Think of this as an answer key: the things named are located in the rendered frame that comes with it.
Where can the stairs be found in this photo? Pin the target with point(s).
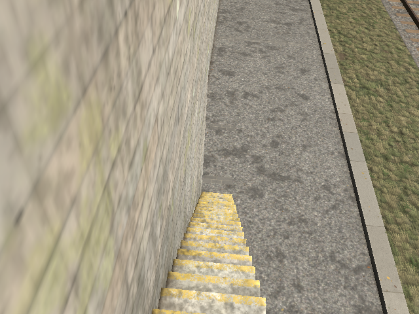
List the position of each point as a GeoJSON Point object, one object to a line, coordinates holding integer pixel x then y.
{"type": "Point", "coordinates": [213, 272]}

